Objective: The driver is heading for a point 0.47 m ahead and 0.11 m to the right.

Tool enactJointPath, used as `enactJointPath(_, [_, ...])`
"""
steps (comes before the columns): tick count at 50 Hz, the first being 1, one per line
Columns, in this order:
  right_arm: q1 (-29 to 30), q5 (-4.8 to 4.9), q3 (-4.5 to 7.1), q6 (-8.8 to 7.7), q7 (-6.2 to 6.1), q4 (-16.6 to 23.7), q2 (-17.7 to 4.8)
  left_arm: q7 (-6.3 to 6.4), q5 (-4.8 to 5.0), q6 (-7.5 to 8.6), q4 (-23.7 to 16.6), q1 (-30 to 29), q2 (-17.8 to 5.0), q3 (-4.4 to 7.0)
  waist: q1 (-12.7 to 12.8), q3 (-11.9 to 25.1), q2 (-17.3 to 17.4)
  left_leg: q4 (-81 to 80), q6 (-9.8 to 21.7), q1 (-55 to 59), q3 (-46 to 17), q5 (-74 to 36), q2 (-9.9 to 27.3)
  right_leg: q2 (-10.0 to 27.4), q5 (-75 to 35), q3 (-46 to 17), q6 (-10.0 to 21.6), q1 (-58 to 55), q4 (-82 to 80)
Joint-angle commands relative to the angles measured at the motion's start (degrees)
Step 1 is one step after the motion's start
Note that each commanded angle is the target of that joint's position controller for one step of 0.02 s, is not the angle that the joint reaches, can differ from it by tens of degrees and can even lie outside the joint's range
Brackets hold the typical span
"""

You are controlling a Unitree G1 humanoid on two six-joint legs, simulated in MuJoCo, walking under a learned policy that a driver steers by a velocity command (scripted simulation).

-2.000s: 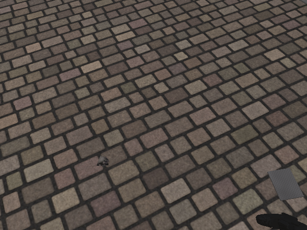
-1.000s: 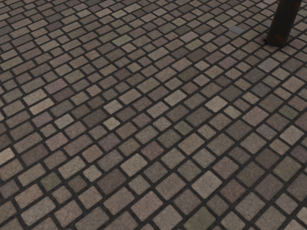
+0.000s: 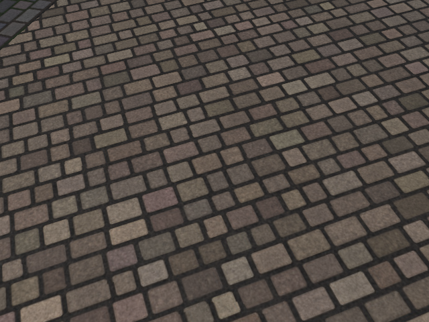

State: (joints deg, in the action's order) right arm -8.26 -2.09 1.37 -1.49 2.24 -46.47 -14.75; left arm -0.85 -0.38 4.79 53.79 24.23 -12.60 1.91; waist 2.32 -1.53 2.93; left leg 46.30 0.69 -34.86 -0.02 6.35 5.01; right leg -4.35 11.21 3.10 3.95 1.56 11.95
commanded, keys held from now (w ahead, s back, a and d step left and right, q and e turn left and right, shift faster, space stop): w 0.02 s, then w+e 0.50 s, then no key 0.48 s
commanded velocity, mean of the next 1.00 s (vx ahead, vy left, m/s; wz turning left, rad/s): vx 0.36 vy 0.00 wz -0.27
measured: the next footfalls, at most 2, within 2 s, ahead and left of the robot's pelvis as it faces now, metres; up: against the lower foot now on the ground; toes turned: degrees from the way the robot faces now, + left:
left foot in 0.18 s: +0.26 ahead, +0.12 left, +0.00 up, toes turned +0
right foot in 0.70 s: +0.48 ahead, -0.12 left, +0.00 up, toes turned -21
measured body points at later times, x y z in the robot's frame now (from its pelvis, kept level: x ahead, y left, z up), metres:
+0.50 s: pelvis +0.25 +0.04 +0.00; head +0.27 +0.04 +0.45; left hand +0.42 +0.27 -0.13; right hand +0.21 -0.22 -0.13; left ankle +0.22 +0.12 -0.75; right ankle +0.33 -0.13 -0.68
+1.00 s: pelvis +0.40 -0.03 -0.01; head +0.42 -0.05 +0.44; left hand +0.54 +0.17 -0.15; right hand +0.38 -0.28 -0.16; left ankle +0.47 +0.11 -0.72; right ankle +0.44 -0.11 -0.75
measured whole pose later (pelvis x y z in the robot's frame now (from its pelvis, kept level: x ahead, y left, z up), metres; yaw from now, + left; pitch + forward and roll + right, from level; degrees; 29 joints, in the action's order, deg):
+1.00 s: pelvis +0.40 -0.03 -0.01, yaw -19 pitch -1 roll +0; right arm -12.6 -1.4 2.0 1.7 -1.7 -55.2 -11.3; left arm 0.5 -1.4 2.0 55.1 12.2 -10.4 0.7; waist 0.0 -3.5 1.6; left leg 43.6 -0.2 -22.0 -0.6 20.4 3.4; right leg -3.8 6.4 4.5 5.7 14.9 21.6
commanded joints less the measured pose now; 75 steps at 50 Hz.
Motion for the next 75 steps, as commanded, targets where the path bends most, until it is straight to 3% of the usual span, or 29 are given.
enactJointPath(1, [7.19, 0.40, -0.27, -0.91, 0.04, 4.96, -1.87, 0.19, -0.01, 0.75, -1.42, 1.73, -8.50, 1.73, 0.51, -2.52, -7.24, -7.88, -0.09, 1.49, 3.17, -4.43, -1.31, 13.96, -19.74, -6.75, 6.65, 2.00, -4.38])
enactJointPath(5, [9.54, 0.44, 0.06, -1.52, -0.54, 6.13, -3.18, 0.78, -0.34, 0.18, 0.11, 3.07, -9.48, 1.89, 0.15, -2.91, -7.08, -13.03, 1.41, 4.62, 2.53, -1.26, -2.79, 16.56, -26.37, -10.03, 6.41, -1.93, 0.37])
enactJointPath(7, [4.16, 0.29, 0.71, -2.23, -1.14, 4.61, -4.43, 1.05, -0.49, -0.08, 0.10, 1.29, -10.52, 2.19, -2.83, -0.75, -7.02, -16.57, 2.66, 12.68, 2.54, 2.61, -4.76, 16.40, -33.86, -10.64, 5.30, -2.17, 6.74])
enactJointPath(8, [-3.39, -0.09, 1.38, -2.89, -1.69, 2.03, -5.56, 0.97, -0.22, -0.22, 0.13, 0.46, -10.30, 2.10, -6.25, 3.13, -5.01, -20.74, 3.83, 22.90, 2.91, 1.14, -5.69, 13.98, -35.80, -8.91, 4.24, -0.09, 15.45])
enactJointPath(9, [-12.75, -1.25, 2.53, -3.61, -2.52, -0.21, -9.00, 0.82, 0.23, -0.04, -0.96, -0.08, -8.70, 1.61, -9.76, 9.66, -1.43, -21.62, 6.07, 37.12, -3.88, 3.58, 1.14, 10.73, -26.07, -6.86, 3.06, 8.21, 28.40])
enactJointPath(10, [-18.04, -2.43, 4.14, -3.43, -3.06, -0.17, -15.37, 0.68, 2.08, -0.05, -3.06, 5.04, -1.82, 0.08, -8.90, 18.30, 10.03, -24.43, 11.52, 54.45, -26.47, 9.66, 18.58, 2.47, 4.23, -1.50, 0.36, 26.85, 48.31])
enactJointPath(11, [-16.35, -0.45, 4.12, -2.46, -2.78, -0.12, -13.50, 1.25, 0.63, -0.83, -2.14, 4.78, -7.14, 1.52, -8.39, 18.14, 7.81, -30.31, 13.32, 49.84, -36.61, 14.54, 21.27, 1.60, 18.78, -4.80, 1.08, 32.82, 55.98])
enactJointPath(12, [-10.80, 0.25, 2.93, -2.22, -2.61, 0.61, -9.09, 1.14, -0.08, -1.36, -2.23, 1.31, -8.42, 2.24, -6.00, 8.87, 2.68, -31.87, 11.81, 41.75, -28.49, 18.89, 18.39, 5.16, 14.52, -6.86, 1.66, 34.52, 57.57])
enactJointPath(13, [-6.70, 0.57, 2.16, -2.50, -2.41, 1.12, -5.83, 0.56, -0.13, -1.47, -2.55, -1.11, -7.02, 2.06, -4.70, 3.41, 1.44, -34.44, 10.49, 34.58, -21.36, 16.03, 15.64, 7.22, 10.31, -6.59, 1.43, 33.84, 55.74])
enactJointPath(15, [-5.04, 0.85, 1.44, -3.31, -2.69, 0.36, -3.19, -0.28, -1.08, -2.76, -2.26, -1.50, -5.50, 2.22, -2.21, -0.57, 2.80, -37.44, 7.13, 27.10, -10.68, 7.84, 10.99, 9.27, 6.67, -6.08, 0.59, 30.38, 52.67])
enactJointPath(20, [-8.62, 1.31, 2.15, -5.24, -2.87, -1.92, -4.30, -1.65, -1.38, -4.55, -4.57, -7.09, -3.86, 2.26, -1.22, -1.32, 0.96, -39.56, 7.86, 27.96, -0.34, -4.08, 10.13, 10.33, -1.70, -4.93, -1.22, 35.53, 51.21])
enactJointPath(26, [-12.38, 1.08, 2.25, -5.00, -3.05, -4.34, -4.53, -2.84, -1.39, -4.36, -9.15, -19.10, -2.33, 1.15, -3.26, -3.76, 0.93, -38.89, 7.22, 30.45, 8.79, -11.39, 8.56, 9.41, -12.06, -0.63, -1.54, 36.10, 34.13])
enactJointPath(29, [-15.47, 1.11, 2.20, -4.45, -3.36, -6.41, -5.05, -2.74, -1.91, -3.86, -10.39, -22.28, -1.43, 0.46, -4.16, -4.75, 0.52, -34.34, 6.88, 32.84, 11.79, -28.69, 8.95, 6.75, -10.76, 3.05, -0.14, 31.13, 25.64])
enactJointPath(32, [-15.64, 1.23, 2.50, -3.48, -3.94, -7.72, -6.66, -1.86, -2.56, -3.08, -8.81, -17.31, -2.82, 0.85, -2.16, -1.23, 3.38, -24.42, 5.81, 37.19, 12.43, -46.79, 9.10, 2.54, -5.08, 4.19, 2.29, 23.89, 22.07])
enactJointPath(34, [-14.49, 1.85, 2.63, -2.57, -4.10, -7.83, -7.31, -1.13, -3.37, -1.60, -4.92, -6.23, -5.25, 1.94, 2.92, 4.86, 1.41, -7.67, 4.01, 35.10, 13.39, -41.01, 6.92, 0.64, -12.75, 2.73, 4.53, 9.92, 12.33])
enactJointPath(35, [-15.30, 2.28, 2.11, -2.59, -3.97, -6.33, -5.58, -0.35, -4.07, -0.87, -3.55, -0.64, -10.00, 3.10, 4.70, 10.99, -3.74, 6.63, 2.25, 24.65, 13.50, -20.14, 4.39, 10.02, -35.68, -5.52, 6.81, -4.37, 14.49])
enactJointPath(36, [-22.92, 4.20, 0.22, -2.21, -3.35, -5.02, 1.80, 0.14, -3.09, -1.00, -3.78, -1.33, -14.53, 3.96, 0.29, 21.99, -15.29, 27.37, 0.14, 6.64, 10.20, 33.78, -5.10, 29.99, -71.96, -25.91, 18.66, -24.16, 21.23])
enactJointPath(37, [-20.62, 3.46, 1.59, -1.12, -3.63, -6.99, -3.38, 0.84, 0.28, -1.85, -3.60, 1.89, -12.43, 3.67, 2.91, 27.24, -5.72, 29.06, -0.12, 8.45, -0.63, 29.87, -4.64, 28.75, -70.38, -24.96, 19.25, -20.06, 18.40])
enactJointPath(39, [-12.98, 2.20, 1.29, -1.08, -3.53, -5.57, -1.78, 1.56, 0.55, -2.41, -4.34, -9.01, -6.67, 1.79, -0.25, 9.66, -5.71, 22.57, -0.15, 5.43, -1.34, 23.06, -1.38, 22.98, -50.53, -16.32, 14.53, -3.51, 10.00])
enactJointPath(41, [-14.28, 0.22, 1.60, 0.45, -3.43, -6.81, -1.70, 2.09, 0.66, -2.45, -4.25, -13.39, -3.19, 0.39, -3.84, 4.43, -5.45, 15.90, -0.76, 12.72, -1.02, 18.47, -0.60, 18.57, -44.20, -10.56, 10.37, 8.21, 5.70])
enactJointPath(46, [-15.26, 0.57, 1.23, 3.02, -3.80, -8.95, 1.06, 1.48, -0.98, -1.42, -2.43, -13.74, -4.79, 0.12, -5.44, 5.85, -7.33, 3.05, -1.07, 20.13, 0.20, 14.57, -2.19, 15.65, -31.18, -6.83, 8.90, 14.34, 3.25])
enactJointPath(50, [-10.69, 0.78, 1.25, 3.74, -4.35, -9.30, 0.17, 1.57, -1.17, -2.79, -0.59, -12.19, -5.17, 0.21, -3.13, 3.41, -9.46, -5.74, -0.84, 21.68, 0.69, 12.74, -2.53, 15.20, -2.53, -10.20, 7.84, 16.70, -0.33])
enactJointPath(54, [-11.97, 0.52, 0.60, 2.54, -4.64, -11.44, 1.18, 2.08, -0.34, -4.05, 0.85, -12.30, -4.40, -0.03, -4.27, -0.02, -5.41, -22.68, 0.49, 28.86, 0.18, 4.94, -2.18, 14.07, 10.72, -12.49, 3.88, 20.30, 0.90])
enactJointPath(55, [-12.81, -0.01, 0.62, 1.80, -4.79, -11.79, -0.25, 2.11, -0.33, -4.06, 1.27, -11.16, -3.43, -0.22, -3.72, -0.57, -3.16, -26.48, 1.13, 30.21, -4.10, 3.45, 1.55, 12.59, 10.54, -12.12, 1.63, 20.73, 2.72])
enactJointPath(56, [-10.33, 0.58, 0.99, 1.28, -4.79, -11.67, -2.93, 1.91, 0.36, -4.15, 1.77, -7.81, -2.22, -0.19, -0.09, -2.31, 1.96, -27.63, 2.47, 25.37, -8.26, 5.50, 4.20, 8.15, 7.53, -8.54, 0.03, 18.97, 3.39])
enactJointPath(57, [-8.82, 1.30, 0.59, 0.90, -4.36, -12.12, -0.93, 1.89, 0.28, -4.29, 3.01, -8.14, -1.96, -0.33, -0.47, -2.76, 3.55, -30.05, 2.53, 18.31, -8.64, 10.44, 4.19, 6.66, 2.30, -6.52, -0.68, 11.31, 4.83])
enactJointPath(60, [-8.43, 1.65, 0.19, 0.10, -4.40, -13.04, 0.00, 2.03, -0.15, -4.21, 4.54, -8.03, -3.38, 0.09, -0.45, -1.39, 2.31, -31.39, 0.84, 17.52, -6.08, 9.23, 1.65, 8.35, -2.91, -7.43, -0.37, 4.98, 6.27])
enactJointPath(65, [-10.77, 1.51, -0.14, 0.23, -4.60, -14.94, 1.16, 2.43, -0.07, -3.97, 6.92, -7.92, -1.84, -0.46, -1.62, -1.60, -1.69, -30.01, 1.67, 22.32, -5.19, 5.11, 1.30, 8.80, -2.96, -7.47, -0.91, 7.92, 4.99])
enactJointPath(75, [-11.84, 1.56, -0.73, 0.33, -4.75, -17.27, 2.05, 3.03, -0.07, -4.16, 10.50, -5.98, -0.80, -1.10, -1.93, -1.97, -2.58, -29.69, 2.13, 23.56, -4.73, 2.66, 0.92, 9.19, -4.98, -7.19, -1.39, 7.53, 5.49])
